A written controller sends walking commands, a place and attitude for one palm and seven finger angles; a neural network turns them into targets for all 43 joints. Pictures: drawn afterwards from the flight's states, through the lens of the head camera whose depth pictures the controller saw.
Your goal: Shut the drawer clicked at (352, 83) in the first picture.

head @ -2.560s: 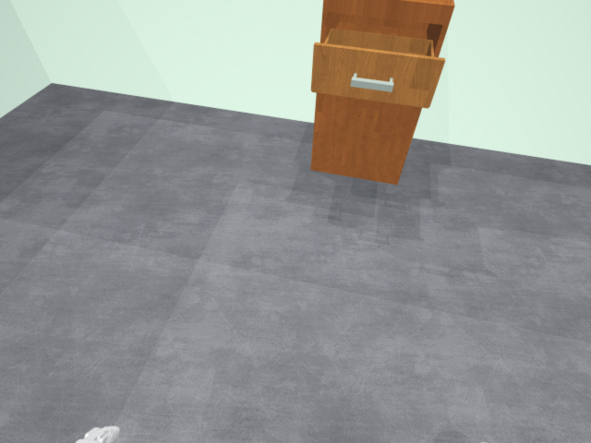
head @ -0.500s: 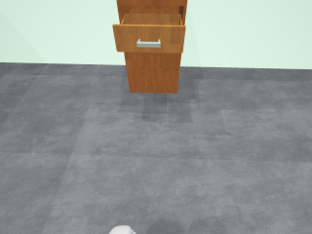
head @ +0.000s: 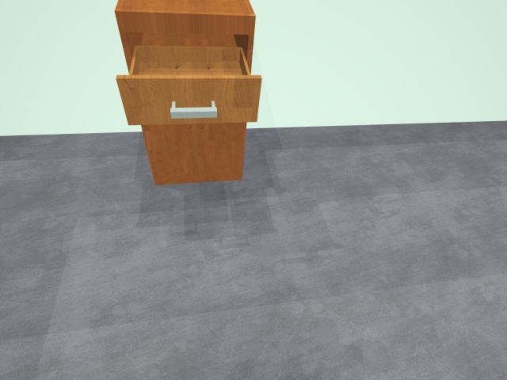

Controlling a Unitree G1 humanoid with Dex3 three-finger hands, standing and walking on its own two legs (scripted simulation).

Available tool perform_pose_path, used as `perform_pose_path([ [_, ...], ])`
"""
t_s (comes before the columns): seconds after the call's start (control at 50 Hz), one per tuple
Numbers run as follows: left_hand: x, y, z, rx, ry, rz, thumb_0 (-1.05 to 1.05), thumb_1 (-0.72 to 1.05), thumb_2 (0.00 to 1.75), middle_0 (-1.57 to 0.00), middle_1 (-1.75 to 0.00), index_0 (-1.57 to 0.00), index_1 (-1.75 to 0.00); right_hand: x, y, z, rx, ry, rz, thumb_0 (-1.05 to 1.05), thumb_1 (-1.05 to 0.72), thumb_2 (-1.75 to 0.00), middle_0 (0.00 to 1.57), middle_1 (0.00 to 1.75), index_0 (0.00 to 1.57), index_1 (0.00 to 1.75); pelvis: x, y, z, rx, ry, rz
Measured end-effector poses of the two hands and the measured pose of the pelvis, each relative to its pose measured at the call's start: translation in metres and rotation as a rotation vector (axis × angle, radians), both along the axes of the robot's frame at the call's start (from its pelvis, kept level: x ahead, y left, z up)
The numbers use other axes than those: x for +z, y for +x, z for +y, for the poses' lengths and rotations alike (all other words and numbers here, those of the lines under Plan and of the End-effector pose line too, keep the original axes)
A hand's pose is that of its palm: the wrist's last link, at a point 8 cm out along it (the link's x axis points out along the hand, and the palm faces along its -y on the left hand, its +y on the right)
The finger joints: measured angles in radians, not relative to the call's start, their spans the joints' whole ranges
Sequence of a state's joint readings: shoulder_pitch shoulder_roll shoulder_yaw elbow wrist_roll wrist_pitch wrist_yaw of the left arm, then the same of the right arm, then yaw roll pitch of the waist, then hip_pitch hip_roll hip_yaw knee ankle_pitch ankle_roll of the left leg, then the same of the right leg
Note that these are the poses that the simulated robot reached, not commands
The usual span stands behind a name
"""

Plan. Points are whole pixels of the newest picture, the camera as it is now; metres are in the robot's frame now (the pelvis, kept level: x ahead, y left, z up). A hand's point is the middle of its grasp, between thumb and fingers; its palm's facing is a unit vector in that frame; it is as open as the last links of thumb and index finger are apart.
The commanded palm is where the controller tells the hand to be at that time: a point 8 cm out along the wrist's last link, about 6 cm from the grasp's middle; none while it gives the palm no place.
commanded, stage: walk to a spot facing it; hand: left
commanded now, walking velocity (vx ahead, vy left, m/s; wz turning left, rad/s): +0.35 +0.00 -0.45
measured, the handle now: (193, 108) +0.84 +0.25 -0.07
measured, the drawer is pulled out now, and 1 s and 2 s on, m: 0.30 0.30 0.30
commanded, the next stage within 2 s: turn to face it in 0.44 s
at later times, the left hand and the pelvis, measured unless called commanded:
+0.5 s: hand (223, 269) +0.38 +0.09 -0.18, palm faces -0.30 -0.94 -0.14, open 7.4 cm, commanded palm none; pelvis +0.21 -0.04 -0.02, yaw -14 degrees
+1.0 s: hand (206, 256) +0.41 +0.13 -0.19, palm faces -0.03 -0.99 -0.16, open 7.3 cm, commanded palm none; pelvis +0.35 -0.04 -0.01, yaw -6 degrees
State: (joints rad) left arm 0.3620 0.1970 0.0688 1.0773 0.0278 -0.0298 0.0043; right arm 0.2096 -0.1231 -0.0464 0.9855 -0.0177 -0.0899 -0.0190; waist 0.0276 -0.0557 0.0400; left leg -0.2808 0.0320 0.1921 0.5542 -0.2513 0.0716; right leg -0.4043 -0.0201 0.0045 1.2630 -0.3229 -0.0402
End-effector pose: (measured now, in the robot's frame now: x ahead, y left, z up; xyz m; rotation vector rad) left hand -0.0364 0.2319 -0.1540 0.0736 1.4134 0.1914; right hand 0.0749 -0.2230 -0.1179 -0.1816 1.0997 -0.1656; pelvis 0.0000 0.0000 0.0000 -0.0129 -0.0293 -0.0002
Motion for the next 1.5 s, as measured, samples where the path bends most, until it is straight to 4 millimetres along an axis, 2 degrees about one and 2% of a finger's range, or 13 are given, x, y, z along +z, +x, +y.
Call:
perform_pose_path([
  [0.08,0.012,0.084,0.019,-0.06,0.015,-0.115,0.01,0.92,0.9,-0.2,-0.3,-0.2,-0.3,0.006,-0.025,-0.008,-0.079,-0.04,0.102,-0.02,-0.95,-0.9,0.2,0.3,0.2,0.3,0.009,0.03,0.011,-0.034,0.002,0.003],
  [0.16,0.019,0.154,0.021,-0.113,0.012,-0.182,0.01,0.92,0.9,-0.2,-0.3,-0.19,-0.3,0.005,-0.05,-0.001,-0.152,-0.03,0.216,-0.01,-0.94,-0.9,0.2,0.3,0.2,0.3,0.012,0.059,0.015,-0.069,0.007,0.005],
  [0.32,0.02,0.273,-0.013,-0.27,-0.031,-0.203,0.01,0.92,0.9,-0.2,-0.3,-0.19,-0.3,-0.002,-0.074,0.031,-0.3,0.067,0.388,0.0,-0.92,-0.9,0.2,0.3,0.2,0.3,0.008,0.122,0.006,-0.149,0.007,0.007],
  [0.46,0.011,0.39,-0.077,-0.421,-0.06,-0.264,0.01,0.91,0.9,-0.2,-0.3,-0.19,-0.3,-0.014,-0.062,0.043,-0.423,0.162,0.524,0.01,-0.91,-0.9,0.2,0.3,0.2,0.3,-0.009,0.188,-0.025,-0.224,0.001,0.024],
  [0.54,0.003,0.436,-0.102,-0.431,-0.048,-0.337,0.01,0.91,0.9,-0.2,-0.3,-0.2,-0.3,-0.03,-0.023,0.019,-0.456,0.182,0.525,0.01,-0.91,-0.9,0.2,0.3,0.2,0.3,-0.022,0.223,-0.051,-0.266,0.011,0.014],
  [0.66,0.018,0.449,-0.1,-0.425,0.015,-0.268,0.0,0.92,0.9,-0.2,-0.3,-0.2,-0.3,-0.026,0.104,-0.047,-0.425,0.09,0.247,0.01,-0.91,-0.9,0.2,0.3,0.2,0.3,-0.003,0.26,-0.064,-0.297,-0.002,0.005],
  [0.74,0.026,0.458,-0.092,-0.405,0.041,-0.242,0.0,0.93,0.9,-0.2,-0.3,-0.2,-0.3,-0.016,0.176,-0.071,-0.377,0.055,0.114,0.01,-0.92,-0.9,0.2,0.3,0.2,0.3,0.004,0.284,-0.066,-0.269,-0.005,0.014],
  [0.86,0.019,0.464,-0.081,-0.287,0.018,-0.244,0.0,0.93,0.9,-0.2,-0.3,-0.2,-0.3,-0.011,0.245,-0.073,-0.25,0.034,0.107,0.0,-0.93,-0.9,0.2,0.3,0.2,0.3,0.003,0.319,-0.061,-0.192,-0.023,0.008],
  [0.98,-0.009,0.449,-0.052,-0.154,-0.002,-0.167,0.01,0.92,0.9,-0.2,-0.3,-0.2,-0.3,-0.015,0.303,-0.061,-0.122,-0.009,0.11,0.0,-0.92,-0.9,0.2,0.3,0.2,0.3,-0.012,0.347,-0.043,-0.107,-0.021,0.003],
  [1.14,0.007,0.438,-0.02,-0.096,0.043,-0.097,0.01,0.92,0.9,-0.2,-0.3,-0.2,-0.3,0.0,0.326,-0.048,-0.069,-0.022,0.114,0.0,-0.91,-0.9,0.2,0.3,0.2,0.3,0.003,0.354,-0.032,-0.058,-0.022,0.018],
  [1.26,0.021,0.44,-0.012,-0.055,0.084,-0.119,0.01,0.91,0.9,-0.2,-0.3,-0.2,-0.3,0.004,0.334,-0.053,-0.036,-0.015,0.13,0.01,-0.91,-0.9,0.2,0.3,0.2,0.3,0.009,0.358,-0.036,-0.006,-0.026,0.03],
  [1.36,0.028,0.445,-0.022,-0.038,0.108,-0.149,0.01,0.91,0.9,-0.2,-0.3,-0.2,-0.3,-0.001,0.335,-0.067,-0.017,-0.003,0.139,0.01,-0.91,-0.9,0.2,0.3,0.2,0.3,0.009,0.357,-0.05,0.034,-0.017,0.032],
  [1.5,0.035,0.447,-0.06,-0.022,0.142,-0.228,0.01,0.91,0.9,-0.2,-0.3,-0.2,-0.3,-0.024,0.334,-0.099,0.01,0.036,0.151,0.01,-0.91,-0.9,0.2,0.3,0.2,0.3,-0.001,0.351,-0.083,0.08,0.021,0.028],
])
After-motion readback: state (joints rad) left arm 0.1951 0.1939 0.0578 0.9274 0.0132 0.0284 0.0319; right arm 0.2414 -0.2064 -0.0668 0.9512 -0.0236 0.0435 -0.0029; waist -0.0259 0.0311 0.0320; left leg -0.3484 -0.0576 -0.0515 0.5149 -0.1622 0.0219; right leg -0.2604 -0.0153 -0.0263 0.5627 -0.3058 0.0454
